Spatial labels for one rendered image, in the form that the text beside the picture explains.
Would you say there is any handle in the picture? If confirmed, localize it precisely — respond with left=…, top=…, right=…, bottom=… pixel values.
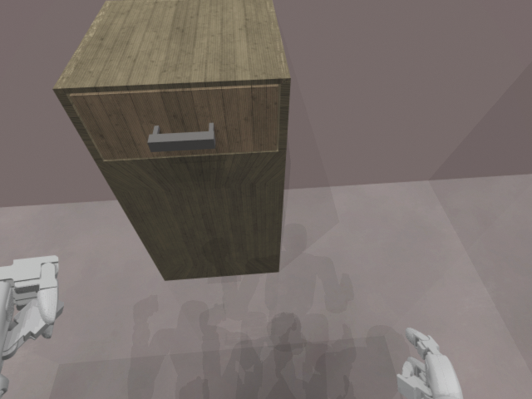
left=147, top=123, right=215, bottom=152

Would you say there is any cabinet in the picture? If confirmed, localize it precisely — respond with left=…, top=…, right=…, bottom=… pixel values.
left=52, top=0, right=291, bottom=281

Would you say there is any robot right hand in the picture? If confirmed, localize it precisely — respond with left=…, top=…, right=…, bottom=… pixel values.
left=397, top=328, right=463, bottom=399

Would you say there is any robot left hand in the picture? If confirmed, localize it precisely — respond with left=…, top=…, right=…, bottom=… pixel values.
left=0, top=255, right=64, bottom=373

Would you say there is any drawer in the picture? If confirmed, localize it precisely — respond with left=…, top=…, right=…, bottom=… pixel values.
left=70, top=84, right=278, bottom=160

